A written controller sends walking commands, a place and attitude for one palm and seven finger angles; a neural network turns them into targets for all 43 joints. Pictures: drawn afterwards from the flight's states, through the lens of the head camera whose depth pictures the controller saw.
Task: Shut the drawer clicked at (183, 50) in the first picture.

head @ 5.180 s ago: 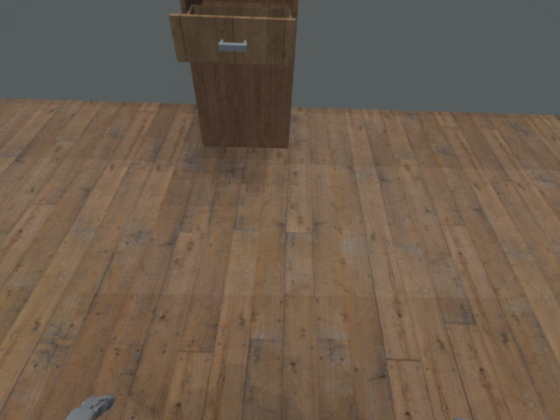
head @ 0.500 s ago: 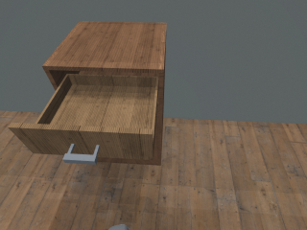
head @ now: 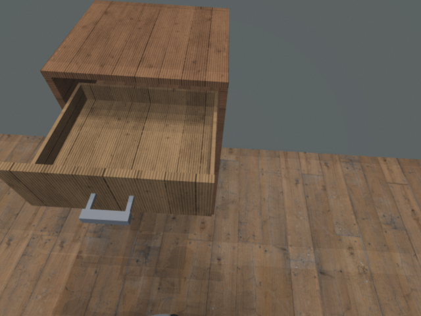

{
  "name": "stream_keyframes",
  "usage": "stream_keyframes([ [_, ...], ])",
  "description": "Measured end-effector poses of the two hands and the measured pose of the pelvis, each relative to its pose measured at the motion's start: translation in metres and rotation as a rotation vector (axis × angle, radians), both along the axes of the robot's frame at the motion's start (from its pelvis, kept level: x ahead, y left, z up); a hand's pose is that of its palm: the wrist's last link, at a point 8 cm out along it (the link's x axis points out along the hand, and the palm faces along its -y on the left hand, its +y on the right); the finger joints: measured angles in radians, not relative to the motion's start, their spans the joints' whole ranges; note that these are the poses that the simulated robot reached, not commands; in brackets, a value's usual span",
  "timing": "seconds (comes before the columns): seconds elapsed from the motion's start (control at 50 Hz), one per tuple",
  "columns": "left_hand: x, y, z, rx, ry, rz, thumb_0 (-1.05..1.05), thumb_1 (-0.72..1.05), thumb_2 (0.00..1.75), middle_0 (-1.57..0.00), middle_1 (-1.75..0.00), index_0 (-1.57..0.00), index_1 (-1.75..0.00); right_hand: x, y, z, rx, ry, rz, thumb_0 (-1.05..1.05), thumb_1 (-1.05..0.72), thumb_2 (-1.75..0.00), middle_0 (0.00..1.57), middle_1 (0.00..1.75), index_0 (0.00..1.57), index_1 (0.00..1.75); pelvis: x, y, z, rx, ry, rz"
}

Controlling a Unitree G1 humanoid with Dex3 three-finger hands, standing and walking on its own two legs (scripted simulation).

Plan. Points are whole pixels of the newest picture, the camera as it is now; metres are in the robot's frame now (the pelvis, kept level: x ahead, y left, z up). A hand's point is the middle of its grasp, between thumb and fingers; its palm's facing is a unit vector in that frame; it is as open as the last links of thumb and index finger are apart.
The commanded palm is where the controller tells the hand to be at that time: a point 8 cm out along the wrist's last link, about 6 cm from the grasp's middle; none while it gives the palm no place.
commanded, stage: come to a stop and stand still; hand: left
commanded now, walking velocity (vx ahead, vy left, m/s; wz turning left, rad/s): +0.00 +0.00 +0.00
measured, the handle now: (109, 208) +0.32 +0.25 -0.05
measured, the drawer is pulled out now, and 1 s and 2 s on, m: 0.30 0.30 0.30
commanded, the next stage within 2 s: look again from close up in 0.82 s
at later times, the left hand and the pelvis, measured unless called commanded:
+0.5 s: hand out of the picture -0.02 +0.11 -0.17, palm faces +0.08 -0.97 -0.21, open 7.2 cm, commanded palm none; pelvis -0.04 -0.08 +0.00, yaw +2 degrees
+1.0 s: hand out of the picture -0.06 +0.10 -0.17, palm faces +0.05 -0.99 -0.16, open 7.4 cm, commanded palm none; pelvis -0.04 -0.05 +0.00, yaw +2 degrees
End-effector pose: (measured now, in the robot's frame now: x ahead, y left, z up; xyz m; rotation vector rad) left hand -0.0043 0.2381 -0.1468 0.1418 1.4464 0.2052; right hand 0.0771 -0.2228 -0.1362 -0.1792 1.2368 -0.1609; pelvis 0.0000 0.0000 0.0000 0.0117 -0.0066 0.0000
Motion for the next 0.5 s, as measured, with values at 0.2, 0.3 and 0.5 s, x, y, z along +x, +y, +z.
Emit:
stream_keyframes([
  [0.2, 0.005, -0.043, 0.02, 0.061, -0.116, -0.041, 0.0, 0.91, 0.89, -0.2, -0.3, -0.19, -0.3, -0.076, -0.055, -0.019, 0.061, 0.124, -0.06, 0.0, -0.92, -0.9, 0.2, 0.3, 0.2, 0.3, -0.019, -0.046, 0.0, 0.016, -0.021, 0.01],
  [0.3, 0.005, -0.067, 0.016, 0.028, -0.122, -0.043, 0.01, 0.93, 0.89, -0.2, -0.3, -0.2, -0.3, -0.106, -0.064, -0.016, 0.06, 0.175, -0.07, 0.0, -0.91, -0.9, 0.19, 0.3, 0.2, 0.3, -0.023, -0.059, 0.002, 0.003, -0.011, 0.016],
  [0.5, -0.021, -0.084, 0.007, -0.003, -0.09, 0.006, 0.01, 0.95, 0.89, -0.2, -0.3, -0.2, -0.3, -0.141, -0.059, -0.012, 0.067, 0.258, -0.031, 0.0, -0.91, -0.9, 0.19, 0.3, 0.2, 0.3, -0.036, -0.075, 0.003, -0.006, -0.02, 0.032],
])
